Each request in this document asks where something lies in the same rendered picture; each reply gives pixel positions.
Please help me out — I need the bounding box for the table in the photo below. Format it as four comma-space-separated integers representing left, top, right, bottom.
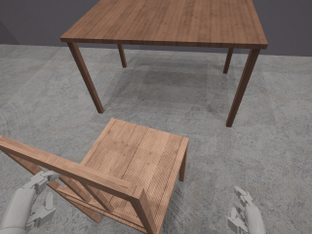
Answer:
59, 0, 268, 128

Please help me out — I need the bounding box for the robot right hand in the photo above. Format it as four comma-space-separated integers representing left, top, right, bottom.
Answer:
227, 185, 266, 234

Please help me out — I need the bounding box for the robot left hand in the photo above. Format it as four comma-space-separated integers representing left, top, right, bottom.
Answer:
0, 171, 61, 232

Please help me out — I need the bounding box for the chair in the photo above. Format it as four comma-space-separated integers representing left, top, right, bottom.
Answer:
0, 118, 189, 234

